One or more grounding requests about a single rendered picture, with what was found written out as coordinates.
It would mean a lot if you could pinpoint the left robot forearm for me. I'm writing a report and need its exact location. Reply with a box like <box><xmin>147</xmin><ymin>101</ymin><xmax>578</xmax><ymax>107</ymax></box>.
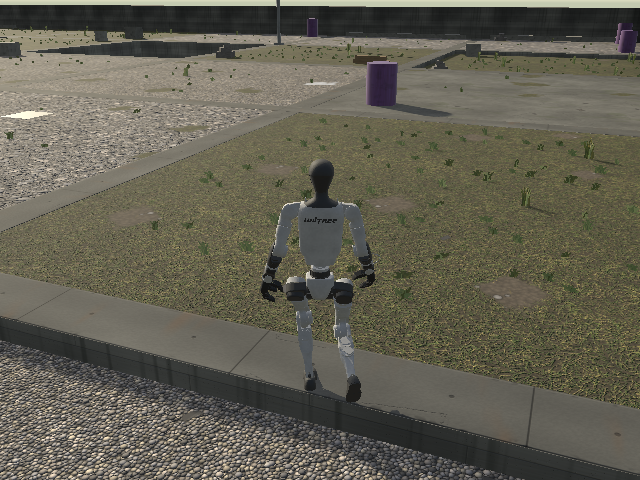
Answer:
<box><xmin>262</xmin><ymin>242</ymin><xmax>282</xmax><ymax>283</ymax></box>

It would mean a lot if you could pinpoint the right robot forearm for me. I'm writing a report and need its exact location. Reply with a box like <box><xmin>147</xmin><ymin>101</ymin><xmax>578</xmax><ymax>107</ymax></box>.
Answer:
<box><xmin>358</xmin><ymin>242</ymin><xmax>375</xmax><ymax>275</ymax></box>

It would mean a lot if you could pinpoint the robot right hand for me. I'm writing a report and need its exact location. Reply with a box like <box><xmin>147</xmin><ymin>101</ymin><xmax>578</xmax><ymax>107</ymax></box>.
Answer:
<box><xmin>352</xmin><ymin>270</ymin><xmax>376</xmax><ymax>288</ymax></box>

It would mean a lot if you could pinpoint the robot left hand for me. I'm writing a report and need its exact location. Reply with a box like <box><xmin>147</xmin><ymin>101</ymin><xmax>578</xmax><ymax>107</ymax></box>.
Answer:
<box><xmin>260</xmin><ymin>279</ymin><xmax>283</xmax><ymax>302</ymax></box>

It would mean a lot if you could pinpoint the robot right thigh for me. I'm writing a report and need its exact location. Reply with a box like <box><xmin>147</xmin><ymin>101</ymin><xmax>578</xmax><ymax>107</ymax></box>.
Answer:
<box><xmin>333</xmin><ymin>278</ymin><xmax>354</xmax><ymax>340</ymax></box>

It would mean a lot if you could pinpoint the robot left upper arm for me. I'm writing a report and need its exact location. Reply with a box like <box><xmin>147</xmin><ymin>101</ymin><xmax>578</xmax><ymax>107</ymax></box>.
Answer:
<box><xmin>272</xmin><ymin>202</ymin><xmax>300</xmax><ymax>258</ymax></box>

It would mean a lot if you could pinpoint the robot torso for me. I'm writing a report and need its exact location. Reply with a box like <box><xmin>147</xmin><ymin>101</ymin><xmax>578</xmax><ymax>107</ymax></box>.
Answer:
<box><xmin>297</xmin><ymin>197</ymin><xmax>344</xmax><ymax>300</ymax></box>

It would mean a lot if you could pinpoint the robot right upper arm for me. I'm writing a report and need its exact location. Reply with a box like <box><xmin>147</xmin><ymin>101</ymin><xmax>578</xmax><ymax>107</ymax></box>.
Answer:
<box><xmin>342</xmin><ymin>202</ymin><xmax>369</xmax><ymax>258</ymax></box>

